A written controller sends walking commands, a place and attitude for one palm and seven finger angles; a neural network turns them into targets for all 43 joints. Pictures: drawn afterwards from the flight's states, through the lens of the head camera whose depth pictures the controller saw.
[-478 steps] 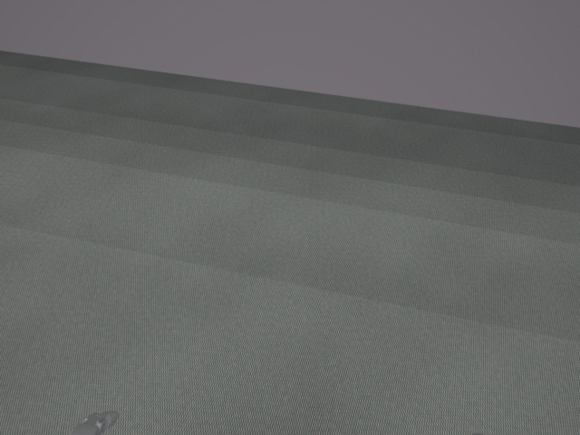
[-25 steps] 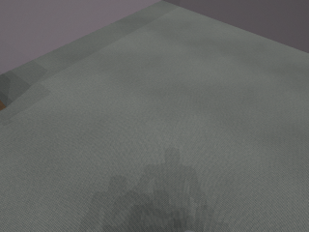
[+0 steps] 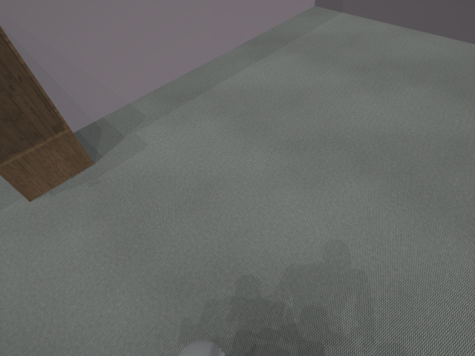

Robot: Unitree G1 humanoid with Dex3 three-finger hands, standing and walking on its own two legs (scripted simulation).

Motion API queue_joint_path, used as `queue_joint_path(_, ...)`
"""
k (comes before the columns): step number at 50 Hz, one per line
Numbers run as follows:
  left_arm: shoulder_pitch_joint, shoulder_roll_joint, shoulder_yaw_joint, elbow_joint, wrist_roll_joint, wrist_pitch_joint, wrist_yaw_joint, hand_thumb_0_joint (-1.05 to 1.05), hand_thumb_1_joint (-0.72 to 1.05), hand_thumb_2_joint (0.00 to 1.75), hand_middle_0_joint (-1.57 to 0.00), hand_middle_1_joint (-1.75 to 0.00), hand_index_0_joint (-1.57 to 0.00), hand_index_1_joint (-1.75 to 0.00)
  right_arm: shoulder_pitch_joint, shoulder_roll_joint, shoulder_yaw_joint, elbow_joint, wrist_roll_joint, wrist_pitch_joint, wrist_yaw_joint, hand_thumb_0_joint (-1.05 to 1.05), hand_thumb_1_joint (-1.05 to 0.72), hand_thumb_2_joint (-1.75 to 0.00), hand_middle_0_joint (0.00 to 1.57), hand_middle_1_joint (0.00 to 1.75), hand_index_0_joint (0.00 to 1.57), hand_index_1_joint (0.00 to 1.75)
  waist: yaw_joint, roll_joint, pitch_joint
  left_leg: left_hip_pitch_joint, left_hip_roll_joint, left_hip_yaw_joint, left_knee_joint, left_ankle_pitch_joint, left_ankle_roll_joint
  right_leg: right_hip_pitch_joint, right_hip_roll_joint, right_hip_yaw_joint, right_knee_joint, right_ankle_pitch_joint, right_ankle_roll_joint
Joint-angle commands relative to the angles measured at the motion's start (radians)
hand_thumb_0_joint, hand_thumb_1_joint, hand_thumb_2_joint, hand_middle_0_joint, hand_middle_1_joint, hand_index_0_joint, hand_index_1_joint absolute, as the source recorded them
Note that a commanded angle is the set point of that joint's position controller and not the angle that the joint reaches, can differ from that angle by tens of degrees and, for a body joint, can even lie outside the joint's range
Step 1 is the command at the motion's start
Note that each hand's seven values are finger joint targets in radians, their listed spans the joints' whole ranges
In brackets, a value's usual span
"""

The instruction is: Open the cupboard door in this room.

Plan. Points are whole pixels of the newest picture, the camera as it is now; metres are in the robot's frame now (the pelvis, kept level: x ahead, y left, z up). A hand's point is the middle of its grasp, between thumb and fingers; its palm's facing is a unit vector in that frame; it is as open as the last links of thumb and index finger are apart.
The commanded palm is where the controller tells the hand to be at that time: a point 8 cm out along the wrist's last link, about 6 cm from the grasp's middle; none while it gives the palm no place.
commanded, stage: turn or walk to find it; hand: left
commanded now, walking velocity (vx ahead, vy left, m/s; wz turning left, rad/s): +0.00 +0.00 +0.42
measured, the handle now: out of the picture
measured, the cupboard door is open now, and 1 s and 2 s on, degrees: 0 0 0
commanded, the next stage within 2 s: stand and wait in 0.56 s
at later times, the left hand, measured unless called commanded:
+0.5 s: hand out of the picture -0.06 +0.26 -0.18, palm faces +0.29 -0.92 -0.25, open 7.4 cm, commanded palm none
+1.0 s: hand out of the picture -0.05 +0.19 -0.15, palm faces +0.39 -0.88 -0.27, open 7.3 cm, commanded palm none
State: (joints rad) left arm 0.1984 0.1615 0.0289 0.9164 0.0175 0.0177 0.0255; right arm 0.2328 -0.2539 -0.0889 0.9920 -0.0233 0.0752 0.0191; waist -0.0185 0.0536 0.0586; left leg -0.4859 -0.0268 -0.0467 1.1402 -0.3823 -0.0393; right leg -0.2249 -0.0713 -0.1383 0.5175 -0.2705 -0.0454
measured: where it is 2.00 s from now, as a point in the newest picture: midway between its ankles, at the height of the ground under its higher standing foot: outside the picture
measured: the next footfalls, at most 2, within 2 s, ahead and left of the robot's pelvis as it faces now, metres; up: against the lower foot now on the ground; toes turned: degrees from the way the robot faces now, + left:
left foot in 0.36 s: -0.03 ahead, +0.15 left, +0.00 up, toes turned +15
right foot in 0.80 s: +0.03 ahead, -0.08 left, +0.00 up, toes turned +13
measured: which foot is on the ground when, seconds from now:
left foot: up 0.00-0.34, down 0.36-0.82, up 0.84-1.00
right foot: down 0.00-0.36, up 0.38-0.78, down 0.80-1.00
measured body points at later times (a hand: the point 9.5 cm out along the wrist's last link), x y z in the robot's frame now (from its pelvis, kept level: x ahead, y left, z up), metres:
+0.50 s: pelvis -0.04 +0.04 -0.01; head -0.02 +0.07 +0.44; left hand -0.08 +0.31 -0.16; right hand +0.11 -0.17 -0.14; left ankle -0.07 +0.14 -0.74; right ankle -0.02 -0.09 -0.68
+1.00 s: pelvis -0.04 -0.01 +0.00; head -0.02 -0.04 +0.45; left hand -0.07 +0.23 -0.13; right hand +0.07 -0.23 -0.17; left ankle -0.12 +0.13 -0.66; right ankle -0.01 -0.09 -0.74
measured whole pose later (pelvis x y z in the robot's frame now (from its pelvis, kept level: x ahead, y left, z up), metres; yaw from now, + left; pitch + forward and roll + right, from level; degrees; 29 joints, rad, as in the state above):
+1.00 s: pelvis -0.04 -0.01 +0.00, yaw +22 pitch -2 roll +2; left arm 0.21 0.14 0.03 0.97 0.02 0.01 0.03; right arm 0.25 -0.23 -0.08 1.04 -0.02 0.07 0.01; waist -0.02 0.04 0.05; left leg -0.44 0.01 -0.03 1.10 -0.40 -0.04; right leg -0.20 -0.08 -0.15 0.51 -0.28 -0.03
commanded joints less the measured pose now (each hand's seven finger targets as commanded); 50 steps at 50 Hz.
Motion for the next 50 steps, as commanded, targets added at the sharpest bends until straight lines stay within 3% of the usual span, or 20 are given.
queue_joint_path(1,0.008,0.181,0.043,-0.056,-0.001,-0.034,0.010,0.00,0.90,0.90,-0.20,-0.30,-0.20,-0.30,0.010,-0.058,-0.013,-0.053,-0.001,-0.011,-0.001,0.00,-0.90,-0.90,0.20,0.30,0.20,0.30,0.013,-0.203,-0.027,-0.071,0.050,-0.002,0.078,0.056,-0.029,0.055,-0.228,0.148,-0.240,0.141,-0.046)
queue_joint_path(5,0.047,0.200,0.051,-0.036,0.006,-0.030,0.014,0.00,0.90,0.90,-0.20,-0.30,-0.20,-0.30,-0.034,-0.056,-0.006,-0.061,0.001,-0.009,-0.002,0.00,-0.90,-0.90,0.20,0.30,0.20,0.30,0.038,-0.197,-0.017,-0.050,0.075,0.024,-0.033,0.008,-0.038,0.074,-0.274,0.146,-0.248,0.106,-0.072)
queue_joint_path(11,0.101,0.240,0.064,0.004,0.015,-0.022,0.007,0.00,0.90,0.90,-0.20,-0.30,-0.20,-0.30,-0.089,-0.031,0.013,-0.075,0.012,-0.026,-0.005,0.00,-0.90,-0.90,0.20,0.30,0.20,0.30,0.073,-0.236,-0.063,0.049,0.068,0.094,-0.300,-0.082,-0.024,0.136,-0.301,0.117,-0.183,0.278,-0.101)
queue_joint_path(14,0.080,0.250,0.071,0.010,0.016,-0.017,0.007,0.00,0.90,0.90,-0.20,-0.30,-0.20,-0.30,-0.051,-0.025,0.017,-0.071,0.018,-0.039,-0.010,0.00,-0.90,-0.90,0.20,0.30,0.20,0.30,0.053,-0.251,-0.103,0.139,0.064,0.126,-0.444,-0.064,-0.009,0.126,-0.313,0.090,-0.123,0.329,-0.092)
queue_joint_path(16,0.053,0.244,0.071,0.010,0.006,-0.010,0.005,0.00,0.90,0.90,-0.20,-0.30,-0.20,-0.30,0.015,-0.036,0.016,-0.054,0.015,-0.049,-0.011,0.00,-0.90,-0.90,0.20,0.30,0.20,0.30,0.010,-0.198,-0.126,0.283,0.062,0.136,-0.643,0.105,0.004,0.052,-0.285,0.022,-0.028,0.262,-0.029)
queue_joint_path(17,0.052,0.215,0.066,0.005,-0.003,-0.003,0.003,0.00,0.90,0.90,-0.20,-0.30,-0.20,-0.30,0.048,-0.072,0.008,-0.047,0.014,-0.058,-0.009,0.00,-0.90,-0.90,0.20,0.30,0.20,0.30,-0.011,-0.066,-0.139,0.398,0.105,0.064,-0.752,0.201,0.021,-0.053,-0.234,-0.018,0.098,0.158,0.023)
queue_joint_path(18,0.058,0.148,0.054,-0.025,-0.011,0.005,-0.002,0.00,0.90,0.90,-0.20,-0.30,-0.20,-0.30,0.066,-0.168,-0.013,-0.055,0.005,-0.066,-0.015,0.00,-0.90,-0.90,0.20,0.30,0.20,0.30,-0.024,0.245,-0.119,0.479,0.343,-0.266,-0.837,0.393,0.113,-0.302,-0.098,-0.067,0.303,-0.180,0.102)
queue_joint_path(19,-0.006,0.133,0.039,-0.052,0.000,0.016,0.000,0.00,0.90,0.90,-0.20,-0.30,-0.20,-0.30,0.084,-0.218,-0.022,-0.049,0.003,-0.055,-0.023,0.00,-0.90,-0.90,0.20,0.30,0.20,0.30,-0.045,0.262,-0.082,0.407,0.442,-0.329,-0.862,0.537,0.199,-0.343,-0.051,0.012,0.449,-0.363,0.111)
queue_joint_path(20,-0.018,0.152,0.045,-0.054,0.000,0.020,-0.004,0.00,0.90,0.90,-0.20,-0.30,-0.20,-0.30,0.063,-0.208,-0.015,-0.055,-0.001,-0.053,-0.025,0.00,-0.90,-0.90,0.20,0.30,0.20,0.30,-0.031,0.149,-0.070,0.341,0.438,-0.268,-0.854,0.463,0.229,-0.308,-0.066,0.062,0.522,-0.316,0.097)
queue_joint_path(22,-0.021,0.156,0.052,-0.018,0.004,0.029,-0.009,0.00,0.90,0.90,-0.20,-0.30,-0.20,-0.30,-0.030,-0.147,0.000,-0.065,0.001,-0.060,-0.041,0.00,-0.90,-0.90,0.20,0.30,0.20,0.30,0.002,0.210,-0.039,0.318,0.323,-0.197,-0.852,0.434,0.176,-0.346,-0.060,0.105,0.593,-0.193,0.113)
queue_joint_path(24,0.001,0.159,0.051,-0.001,0.001,0.021,-0.015,0.00,0.90,0.90,-0.20,-0.30,-0.20,-0.30,-0.059,-0.129,0.013,-0.080,0.003,-0.067,-0.043,0.00,-0.90,-0.90,0.20,0.30,0.20,0.30,0.019,0.127,-0.033,0.333,0.272,-0.138,-0.826,0.537,0.177,-0.333,-0.044,0.106,0.604,-0.136,0.119)
queue_joint_path(29,-0.008,0.145,0.042,-0.006,-0.003,0.017,-0.009,0.00,0.90,0.90,-0.20,-0.30,-0.20,-0.30,-0.002,-0.129,0.007,-0.071,0.005,-0.073,-0.042,0.00,-0.90,-0.90,0.20,0.30,0.20,0.30,0.004,0.061,-0.074,0.411,0.261,-0.142,-0.802,0.649,0.196,-0.308,-0.026,0.109,0.535,-0.132,0.136)
queue_joint_path(35,-0.013,0.105,0.020,-0.001,-0.009,0.005,-0.004,0.00,0.90,0.90,-0.20,-0.30,-0.20,-0.30,-0.002,-0.114,0.007,-0.052,-0.003,-0.068,-0.043,0.00,-0.90,-0.90,0.20,0.30,0.20,0.30,-0.002,0.098,-0.083,0.367,0.259,-0.180,-0.769,0.623,0.206,-0.141,0.011,0.085,0.213,-0.174,0.117)
queue_joint_path(38,0.089,0.113,0.018,0.044,-0.009,-0.018,-0.001,0.00,0.90,0.90,-0.20,-0.30,-0.20,-0.30,-0.017,-0.095,0.011,-0.036,0.006,-0.071,-0.041,0.00,-0.90,-0.90,0.20,0.30,0.20,0.30,0.047,0.056,-0.126,0.304,0.194,-0.138,-0.680,0.519,0.135,0.068,0.016,0.073,-0.108,0.079,0.107)
queue_joint_path(39,0.106,0.160,0.024,0.053,-0.003,-0.029,0.004,0.00,0.90,0.90,-0.20,-0.30,-0.20,-0.30,-0.004,-0.056,0.015,-0.036,0.016,-0.073,-0.036,0.00,-0.90,-0.90,0.20,0.30,0.20,0.30,0.046,-0.038,-0.136,0.199,0.139,-0.094,-0.612,0.376,0.081,0.183,-0.068,0.155,-0.159,0.182,0.087)
queue_joint_path(40,0.115,0.236,0.039,0.056,0.005,-0.037,0.012,0.00,0.90,0.90,-0.20,-0.30,-0.20,-0.30,-0.007,-0.001,0.026,-0.054,0.022,-0.072,-0.031,0.00,-0.90,-0.90,0.20,0.30,0.20,0.30,0.046,-0.252,-0.126,0.046,0.036,0.005,-0.497,0.092,0.028,0.249,-0.259,0.350,-0.173,0.330,0.014)
queue_joint_path(41,0.122,0.276,0.047,0.044,0.006,-0.034,0.010,0.00,0.90,0.90,-0.20,-0.30,-0.20,-0.30,-0.054,-0.021,0.021,-0.081,0.019,-0.060,-0.032,0.00,-0.90,-0.90,0.20,0.30,0.20,0.30,0.072,-0.291,-0.085,0.026,0.005,0.012,-0.339,-0.187,0.017,0.148,-0.381,0.414,-0.207,0.414,-0.095)
queue_joint_path(43,0.053,0.229,0.053,0.024,0.002,-0.027,0.017,0.00,0.90,0.90,-0.20,-0.30,-0.20,-0.30,-0.049,-0.052,0.003,-0.057,0.007,-0.029,-0.033,0.00,-0.90,-0.90,0.20,0.30,0.20,0.30,0.048,-0.270,-0.013,0.001,0.038,-0.042,-0.101,-0.152,0.019,0.022,-0.335,0.345,-0.241,0.277,-0.129)
queue_joint_path(47,-0.017,0.182,0.045,-0.004,0.002,-0.028,0.012,0.00,0.90,0.90,-0.20,-0.30,-0.20,-0.30,0.015,-0.035,-0.005,-0.016,0.008,-0.018,-0.011,0.00,-0.90,-0.90,0.20,0.30,0.20,0.30,0.000,-0.182,0.018,-0.002,0.054,0.006,0.037,-0.012,-0.002,-0.021,-0.246,0.163,-0.235,0.182,-0.060)
queue_joint_path(50,0.010,0.181,0.050,-0.004,0.006,-0.029,0.014,0.00,0.90,0.90,-0.20,-0.30,-0.20,-0.30,-0.007,-0.034,-0.004,-0.024,0.004,-0.015,-0.008,0.00,-0.90,-0.90,0.20,0.30,0.20,0.30,0.020,-0.207,0.006,-0.010,0.068,0.033,-0.018,-0.011,-0.020,0.013,-0.253,0.143,-0.241,0.136,-0.067)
